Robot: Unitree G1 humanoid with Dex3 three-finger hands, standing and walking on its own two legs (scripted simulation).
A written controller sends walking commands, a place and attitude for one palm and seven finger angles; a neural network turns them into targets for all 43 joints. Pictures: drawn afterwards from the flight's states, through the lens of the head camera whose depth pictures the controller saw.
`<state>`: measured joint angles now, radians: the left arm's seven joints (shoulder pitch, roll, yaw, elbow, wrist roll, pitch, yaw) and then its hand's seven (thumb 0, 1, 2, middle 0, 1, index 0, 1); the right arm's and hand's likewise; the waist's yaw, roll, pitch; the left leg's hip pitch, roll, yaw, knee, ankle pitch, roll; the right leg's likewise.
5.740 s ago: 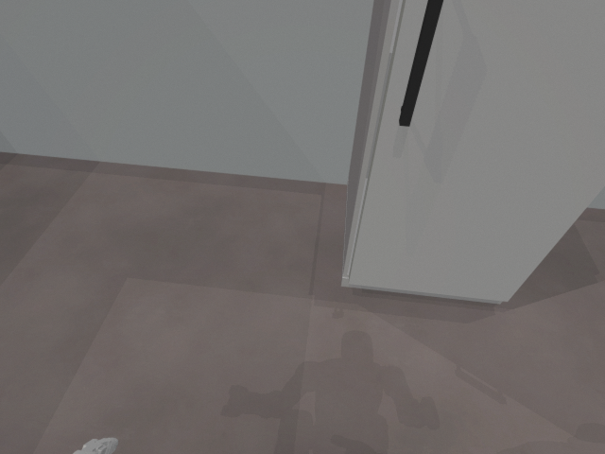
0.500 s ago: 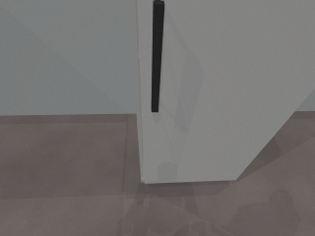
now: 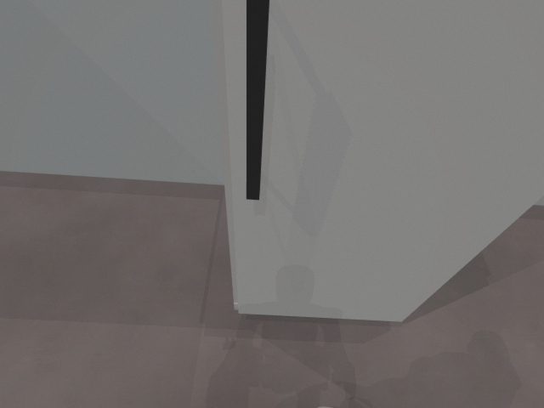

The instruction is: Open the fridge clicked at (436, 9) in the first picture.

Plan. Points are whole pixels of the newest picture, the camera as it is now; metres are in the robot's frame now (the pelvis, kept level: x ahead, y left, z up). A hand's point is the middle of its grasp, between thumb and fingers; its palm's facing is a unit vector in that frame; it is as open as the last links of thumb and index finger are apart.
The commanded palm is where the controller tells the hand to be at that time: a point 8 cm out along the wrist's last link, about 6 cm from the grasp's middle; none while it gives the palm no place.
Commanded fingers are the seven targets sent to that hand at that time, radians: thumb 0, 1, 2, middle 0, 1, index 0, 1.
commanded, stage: shuffle to correct the standing spot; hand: left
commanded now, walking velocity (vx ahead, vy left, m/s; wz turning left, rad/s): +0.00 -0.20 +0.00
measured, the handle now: (256, 112) +0.45 +0.07 +0.20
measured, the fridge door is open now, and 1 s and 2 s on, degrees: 0 0 0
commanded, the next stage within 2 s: come to a stop and stand still in 0.12 s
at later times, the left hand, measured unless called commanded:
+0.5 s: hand out of the picture +0.04 +0.07 -0.18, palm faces +0.10 -0.98 -0.16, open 7.3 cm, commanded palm none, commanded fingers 0.00 0.90 0.90 -0.20 -0.30 -0.20 -0.30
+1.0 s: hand out of the picture +0.02 +0.11 -0.17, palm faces +0.05 -0.97 -0.22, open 7.4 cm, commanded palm none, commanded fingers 0.00 0.90 0.90 -0.20 -0.30 -0.20 -0.30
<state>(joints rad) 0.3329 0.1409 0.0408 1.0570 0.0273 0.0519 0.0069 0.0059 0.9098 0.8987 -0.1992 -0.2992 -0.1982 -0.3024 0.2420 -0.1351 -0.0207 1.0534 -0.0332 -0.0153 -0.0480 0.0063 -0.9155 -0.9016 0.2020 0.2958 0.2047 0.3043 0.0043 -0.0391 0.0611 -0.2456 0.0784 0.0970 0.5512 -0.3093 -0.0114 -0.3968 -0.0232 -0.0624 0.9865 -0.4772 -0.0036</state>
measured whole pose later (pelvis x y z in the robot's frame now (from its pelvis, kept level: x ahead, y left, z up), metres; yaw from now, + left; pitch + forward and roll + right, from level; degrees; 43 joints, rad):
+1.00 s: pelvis -0.01 -0.07 +0.00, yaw +2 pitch -3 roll +0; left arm 0.28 0.17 -0.01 1.01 0.02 0.01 0.04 0.01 0.91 0.90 -0.20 -0.30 -0.20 -0.30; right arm 0.33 -0.17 0.01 1.00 -0.02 0.03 0.00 0.01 -0.91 -0.90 0.20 0.30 0.20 0.30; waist -0.01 0.02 0.01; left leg -0.22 -0.06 0.13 0.50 -0.24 0.11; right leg -0.25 -0.03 -0.10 0.53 -0.23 -0.03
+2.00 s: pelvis +0.01 -0.03 +0.01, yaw +1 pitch -1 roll -1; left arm 0.30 0.13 -0.01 1.11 0.02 0.00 0.05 0.01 0.92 0.90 -0.20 -0.30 -0.20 -0.30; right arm 0.32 -0.10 0.02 1.13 -0.01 -0.02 -0.03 0.01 -0.91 -0.90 0.20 0.30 0.20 0.30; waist 0.00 -0.03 0.04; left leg -0.14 -0.11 0.15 0.34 -0.20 0.15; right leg -0.21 -0.04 -0.05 0.44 -0.20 0.02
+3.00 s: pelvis +0.04 -0.05 +0.01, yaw +1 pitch -1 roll +0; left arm 0.32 0.10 -0.01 1.13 0.01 -0.01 0.05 0.01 0.91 0.90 -0.20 -0.30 -0.20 -0.30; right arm 0.33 -0.09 0.02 1.15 -0.01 -0.03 -0.04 0.00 -0.91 -0.90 0.20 0.30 0.20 0.30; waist 0.00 -0.02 0.04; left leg -0.11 -0.10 0.14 0.34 -0.23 0.13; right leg -0.18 -0.02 -0.04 0.43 -0.24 0.01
